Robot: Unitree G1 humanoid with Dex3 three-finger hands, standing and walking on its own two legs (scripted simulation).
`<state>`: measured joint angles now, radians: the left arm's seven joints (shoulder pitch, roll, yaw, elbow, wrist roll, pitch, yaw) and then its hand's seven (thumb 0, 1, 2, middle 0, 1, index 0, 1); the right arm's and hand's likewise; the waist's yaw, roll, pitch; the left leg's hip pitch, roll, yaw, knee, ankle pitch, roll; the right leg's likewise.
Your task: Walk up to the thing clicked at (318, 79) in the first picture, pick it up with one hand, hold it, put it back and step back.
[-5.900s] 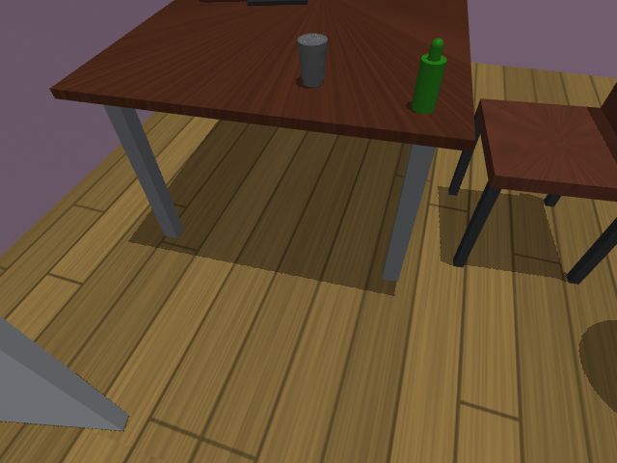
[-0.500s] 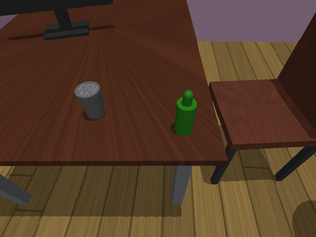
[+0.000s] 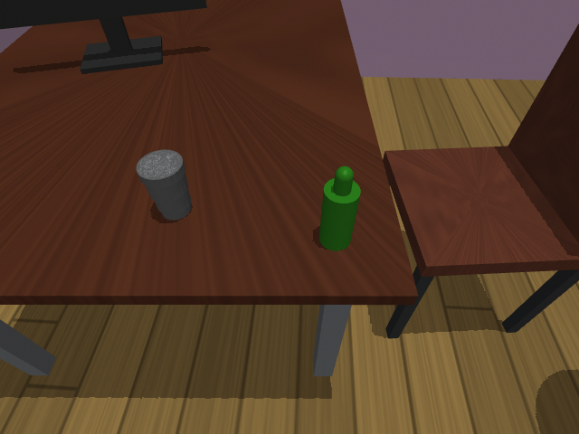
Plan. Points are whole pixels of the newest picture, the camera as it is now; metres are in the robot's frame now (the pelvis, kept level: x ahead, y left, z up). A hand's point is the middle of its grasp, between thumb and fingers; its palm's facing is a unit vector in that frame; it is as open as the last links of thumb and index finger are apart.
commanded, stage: stand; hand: left
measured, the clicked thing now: (168, 188) +0.53 +0.25 +0.01
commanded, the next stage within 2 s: rise first in 0.30 s
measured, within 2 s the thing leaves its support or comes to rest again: neither
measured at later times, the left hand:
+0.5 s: hand out of the picture +0.09 +0.25 -0.15, palm faces +0.04 -0.94 -0.33, open 8.0 cm
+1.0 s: hand (119, 396) +0.18 +0.26 -0.04, palm faces +0.29 -0.87 -0.39, open 16.9 cm
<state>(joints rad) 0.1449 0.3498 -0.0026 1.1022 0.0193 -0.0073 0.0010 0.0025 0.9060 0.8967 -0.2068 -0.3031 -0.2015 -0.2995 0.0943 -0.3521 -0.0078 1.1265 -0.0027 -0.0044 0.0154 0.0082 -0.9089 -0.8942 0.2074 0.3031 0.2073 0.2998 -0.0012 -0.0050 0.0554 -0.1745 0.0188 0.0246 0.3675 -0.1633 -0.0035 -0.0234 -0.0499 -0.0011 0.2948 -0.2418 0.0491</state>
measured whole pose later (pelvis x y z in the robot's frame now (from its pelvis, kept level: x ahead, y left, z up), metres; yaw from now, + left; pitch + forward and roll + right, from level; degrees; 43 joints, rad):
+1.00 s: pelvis +0.00 -0.02 +0.00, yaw -1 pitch +0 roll +0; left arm 0.27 0.30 0.20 0.39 -0.04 -0.08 0.09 -0.01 -0.40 0.03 -0.06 -0.06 -0.06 -0.05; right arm 0.22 -0.22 -0.05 0.63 0.04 -0.06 -0.06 0.00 0.39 -0.05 0.06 0.06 0.06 0.05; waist 0.04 0.03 0.02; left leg -0.23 0.04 0.03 0.41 -0.18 -0.03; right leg -0.12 -0.03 0.01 0.41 -0.29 0.03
